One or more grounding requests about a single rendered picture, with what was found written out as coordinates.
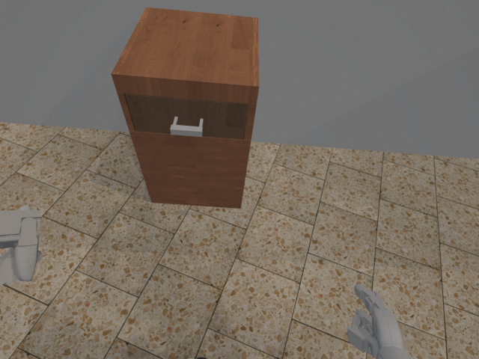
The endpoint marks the robot left hand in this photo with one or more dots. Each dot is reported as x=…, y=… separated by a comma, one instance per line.
x=18, y=232

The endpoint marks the cabinet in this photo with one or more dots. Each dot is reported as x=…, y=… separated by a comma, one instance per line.
x=191, y=55

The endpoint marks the robot right hand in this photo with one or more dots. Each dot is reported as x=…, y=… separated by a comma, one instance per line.
x=379, y=331

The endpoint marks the handle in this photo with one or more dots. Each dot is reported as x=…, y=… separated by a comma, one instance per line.
x=196, y=131

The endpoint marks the drawer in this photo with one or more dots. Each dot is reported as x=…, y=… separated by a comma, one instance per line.
x=156, y=114

